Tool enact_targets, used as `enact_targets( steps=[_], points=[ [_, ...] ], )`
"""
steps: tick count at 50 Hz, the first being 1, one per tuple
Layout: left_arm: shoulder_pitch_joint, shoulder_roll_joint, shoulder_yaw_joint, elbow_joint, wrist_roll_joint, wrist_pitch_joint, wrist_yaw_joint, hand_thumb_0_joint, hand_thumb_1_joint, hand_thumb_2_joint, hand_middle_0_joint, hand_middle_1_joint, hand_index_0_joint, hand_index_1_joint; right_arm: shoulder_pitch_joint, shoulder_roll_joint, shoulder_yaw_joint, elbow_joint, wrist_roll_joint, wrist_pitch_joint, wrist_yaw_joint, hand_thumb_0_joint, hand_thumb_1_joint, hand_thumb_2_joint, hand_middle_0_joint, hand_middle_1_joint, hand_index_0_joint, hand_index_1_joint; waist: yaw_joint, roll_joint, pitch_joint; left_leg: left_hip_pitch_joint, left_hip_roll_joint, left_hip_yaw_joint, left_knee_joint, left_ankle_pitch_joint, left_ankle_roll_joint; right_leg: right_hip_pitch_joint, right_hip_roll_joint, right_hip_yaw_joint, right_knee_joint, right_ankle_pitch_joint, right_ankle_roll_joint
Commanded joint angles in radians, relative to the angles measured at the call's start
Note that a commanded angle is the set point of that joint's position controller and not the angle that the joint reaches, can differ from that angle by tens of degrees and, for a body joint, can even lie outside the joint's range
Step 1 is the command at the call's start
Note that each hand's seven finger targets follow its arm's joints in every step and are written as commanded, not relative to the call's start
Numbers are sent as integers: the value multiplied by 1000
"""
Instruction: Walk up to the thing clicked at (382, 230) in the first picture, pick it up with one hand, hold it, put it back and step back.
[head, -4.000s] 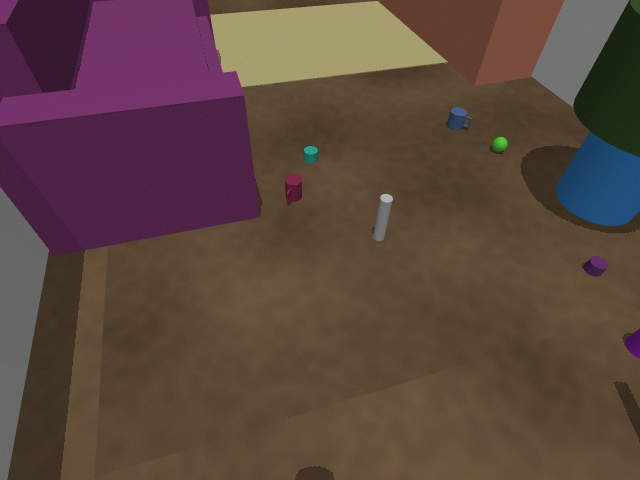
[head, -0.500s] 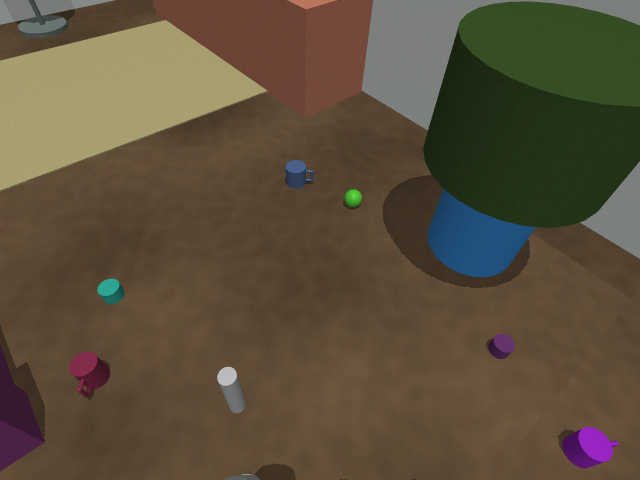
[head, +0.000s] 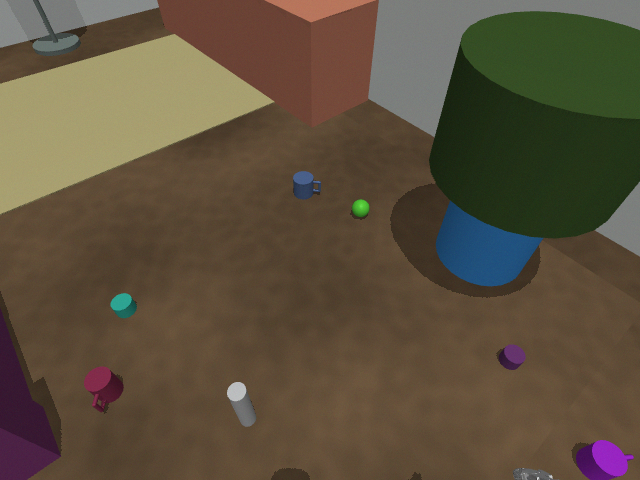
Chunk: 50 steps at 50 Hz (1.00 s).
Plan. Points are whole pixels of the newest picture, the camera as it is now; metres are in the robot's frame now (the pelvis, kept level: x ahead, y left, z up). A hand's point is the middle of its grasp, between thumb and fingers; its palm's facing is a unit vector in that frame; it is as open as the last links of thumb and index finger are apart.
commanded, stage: walk up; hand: left
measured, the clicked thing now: (242, 405) +0.42 +0.22 -0.67
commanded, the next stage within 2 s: stand in 0.64 s
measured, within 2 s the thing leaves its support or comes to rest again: neither
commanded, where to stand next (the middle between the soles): +0.08 +0.01 m, yaw +0 degrees
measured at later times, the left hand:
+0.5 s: hand out of the picture +0.09 +0.25 -0.15, palm faces -0.02 -0.94 -0.34, open 7.4 cm
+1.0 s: hand out of the picture +0.09 +0.25 -0.15, palm faces -0.02 -0.94 -0.34, open 7.4 cm
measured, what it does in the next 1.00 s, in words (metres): stands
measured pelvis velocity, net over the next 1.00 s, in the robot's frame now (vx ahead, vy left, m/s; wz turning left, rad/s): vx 0.03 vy -0.01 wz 0.00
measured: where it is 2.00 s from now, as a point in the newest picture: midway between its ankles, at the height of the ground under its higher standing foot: outside the picture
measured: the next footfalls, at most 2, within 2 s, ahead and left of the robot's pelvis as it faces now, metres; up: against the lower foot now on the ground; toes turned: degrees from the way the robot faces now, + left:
none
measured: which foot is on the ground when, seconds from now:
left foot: down 0.00-1.00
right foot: down 0.00-1.00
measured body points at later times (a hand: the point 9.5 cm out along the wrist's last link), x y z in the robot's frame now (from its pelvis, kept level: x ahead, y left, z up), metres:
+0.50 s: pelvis +0.01 +0.00 +0.00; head +0.02 +0.00 +0.45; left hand +0.10 +0.30 -0.13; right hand +0.08 -0.30 -0.13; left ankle +0.03 +0.13 -0.74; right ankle +0.01 -0.14 -0.74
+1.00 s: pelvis +0.03 -0.01 +0.00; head +0.04 -0.01 +0.45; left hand +0.09 +0.30 -0.13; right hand +0.10 -0.31 -0.13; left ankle +0.03 +0.13 -0.74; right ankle +0.01 -0.14 -0.74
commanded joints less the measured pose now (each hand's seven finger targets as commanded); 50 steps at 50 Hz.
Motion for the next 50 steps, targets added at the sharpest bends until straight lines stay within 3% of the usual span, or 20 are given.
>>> enact_targets(
  steps=[1, 7, 13, 24, 28, 32, 38, 39, 43, 50],
  points=[
    [-45, 215, 47, -44, 5, -18, 12, 0, 900, 900, -200, -300, -200, -300, -43, -203, -40, -42, 2, -20, -9, 0, -900, -900, 200, 300, 200, 300, -7, -30, -124, 70, 93, -92, -93, 81, 37, 11, -93, 79, -103, 89, -45],
    [-56, 216, 51, -50, 8, -13, 11, 0, 900, 900, -200, -300, -200, -300, -31, -209, -43, -40, -3, -19, -9, 0, -900, -900, 200, 300, 200, 300, -11, -12, -107, 43, 91, -98, -121, 25, 34, 26, -89, 74, -110, 65, -43],
    [-58, 210, 54, -55, 9, -12, 11, 0, 900, 900, -200, -300, -200, -300, -13, -200, -43, -41, -3, -22, -11, 0, -900, -900, 200, 300, 200, 300, -14, -13, -119, 52, 95, -95, -118, 76, 36, 38, -88, 70, -108, 88, -43],
    [-53, 204, 55, -57, 11, -11, 11, 0, 900, 900, -200, -300, -200, -300, 3, -202, -47, -43, -6, -19, -13, 0, -900, -900, 200, 300, 200, 300, -20, -12, -105, 42, 88, -99, -121, 38, 37, 30, -86, 70, -112, 79, -41],
    [-47, 204, 56, -54, 11, -11, 12, 0, 900, 900, -200, -300, -200, -300, 3, -200, -49, -44, -5, -18, -13, 0, -900, -900, 200, 300, 200, 300, -21, -13, -110, 68, 90, -95, -116, 71, 36, 21, -89, 68, -108, 88, -43],
    [-30, 202, 49, -51, 14, -8, 13, 0, 900, 900, -200, -300, -200, -300, 6, -191, -47, -46, -15, -23, -17, 0, -900, -900, 200, 300, 200, 300, -26, -51, -117, 84, 104, -98, -132, 73, 34, 11, -89, 65, -117, 43, -45],
    [-17, 204, 49, -57, 12, -4, 8, 0, 900, 900, -200, -300, -200, -300, 18, -206, -48, -44, -16, -26, -19, 0, -900, -900, 200, 300, 200, 300, -26, 4, -71, 33, 92, -98, -161, -60, 26, -4, -86, 75, -127, -35, -44],
    [-21, 208, 50, -59, 13, -3, 8, 0, 900, 900, -200, -300, -200, -300, 12, -205, -48, -48, -15, -28, -20, 0, -900, -900, 200, 300, 200, 300, -26, 4, -79, 32, 96, -102, -162, -54, 29, 9, -89, 75, -119, -18, -48],
    [-12, 208, 49, -64, 15, -12, 9, 0, 900, 900, -200, -300, -200, -300, 18, -198, -47, -49, -14, -34, -20, 0, -900, -900, 200, 300, 200, 300, -26, -22, -125, 99, 102, -85, -117, 139, 30, 24, -98, 78, -114, 104, -45],
    [-1, 207, 51, -62, 12, -6, 9, 0, 900, 900, -200, -300, -200, -300, 17, -204, -43, -46, -11, -36, -26, 0, -900, -900, 200, 300, 200, 300, -19, -14, -129, 112, 105, -78, -120, 176, 25, 49, -96, 67, -101, 149, -46]
  ],
)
